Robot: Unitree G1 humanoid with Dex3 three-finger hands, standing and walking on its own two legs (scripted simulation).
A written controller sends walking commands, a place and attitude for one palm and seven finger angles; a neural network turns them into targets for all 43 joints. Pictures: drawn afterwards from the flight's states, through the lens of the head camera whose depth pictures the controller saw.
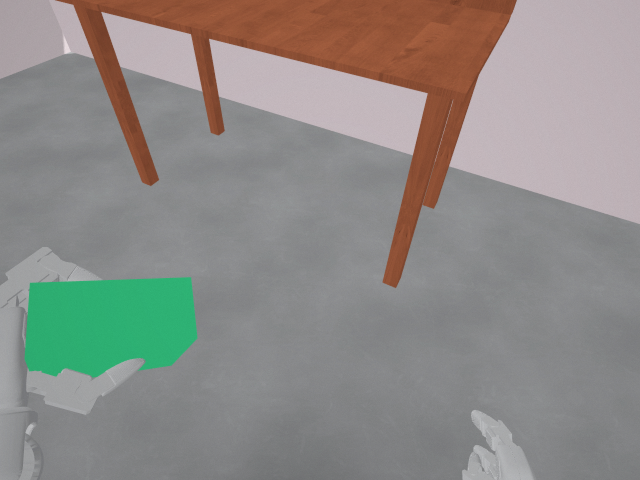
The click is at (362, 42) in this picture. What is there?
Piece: table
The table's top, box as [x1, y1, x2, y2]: [56, 0, 510, 101]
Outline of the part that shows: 56,0 463,101 510,16 507,14 427,0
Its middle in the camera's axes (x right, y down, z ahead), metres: -0.14 -0.80 +1.33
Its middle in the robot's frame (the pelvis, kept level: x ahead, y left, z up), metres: +1.53 +0.23 +0.05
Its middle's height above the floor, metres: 0.83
